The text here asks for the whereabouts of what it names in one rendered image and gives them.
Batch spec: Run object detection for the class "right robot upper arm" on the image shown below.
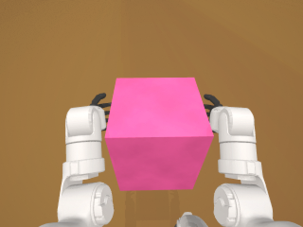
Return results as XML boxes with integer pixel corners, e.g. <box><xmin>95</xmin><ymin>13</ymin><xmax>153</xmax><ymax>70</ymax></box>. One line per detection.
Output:
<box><xmin>213</xmin><ymin>183</ymin><xmax>302</xmax><ymax>227</ymax></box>

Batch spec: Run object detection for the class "left robot hand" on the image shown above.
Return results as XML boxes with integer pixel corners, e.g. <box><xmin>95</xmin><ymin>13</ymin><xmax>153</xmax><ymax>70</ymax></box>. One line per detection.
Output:
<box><xmin>90</xmin><ymin>93</ymin><xmax>112</xmax><ymax>131</ymax></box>

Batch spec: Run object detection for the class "left robot upper arm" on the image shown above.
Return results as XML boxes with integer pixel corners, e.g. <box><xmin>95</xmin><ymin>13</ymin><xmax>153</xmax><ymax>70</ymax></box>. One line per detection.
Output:
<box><xmin>39</xmin><ymin>182</ymin><xmax>115</xmax><ymax>227</ymax></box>

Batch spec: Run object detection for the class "robot left forearm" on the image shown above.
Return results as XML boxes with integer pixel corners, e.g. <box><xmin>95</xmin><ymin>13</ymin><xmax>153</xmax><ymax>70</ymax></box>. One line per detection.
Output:
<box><xmin>57</xmin><ymin>105</ymin><xmax>107</xmax><ymax>218</ymax></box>

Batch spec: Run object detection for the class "robot right shin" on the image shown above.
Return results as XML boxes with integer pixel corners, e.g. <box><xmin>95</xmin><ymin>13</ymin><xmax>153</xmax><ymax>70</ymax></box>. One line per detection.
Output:
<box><xmin>183</xmin><ymin>212</ymin><xmax>192</xmax><ymax>216</ymax></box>

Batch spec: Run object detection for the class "robot right thigh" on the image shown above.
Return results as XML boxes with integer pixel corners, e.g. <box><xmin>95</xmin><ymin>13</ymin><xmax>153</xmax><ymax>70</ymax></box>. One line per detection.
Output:
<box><xmin>176</xmin><ymin>215</ymin><xmax>208</xmax><ymax>227</ymax></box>

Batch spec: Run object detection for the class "right robot hand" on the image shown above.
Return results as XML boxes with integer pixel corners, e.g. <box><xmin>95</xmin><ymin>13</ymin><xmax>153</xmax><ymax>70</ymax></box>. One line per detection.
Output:
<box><xmin>204</xmin><ymin>94</ymin><xmax>223</xmax><ymax>133</ymax></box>

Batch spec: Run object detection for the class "robot right forearm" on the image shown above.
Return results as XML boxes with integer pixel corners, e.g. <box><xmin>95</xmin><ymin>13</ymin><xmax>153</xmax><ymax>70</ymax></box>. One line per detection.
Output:
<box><xmin>209</xmin><ymin>106</ymin><xmax>273</xmax><ymax>214</ymax></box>

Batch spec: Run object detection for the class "carton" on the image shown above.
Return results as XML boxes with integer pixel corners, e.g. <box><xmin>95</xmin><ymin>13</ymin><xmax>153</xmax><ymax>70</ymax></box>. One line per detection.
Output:
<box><xmin>104</xmin><ymin>78</ymin><xmax>214</xmax><ymax>191</ymax></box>

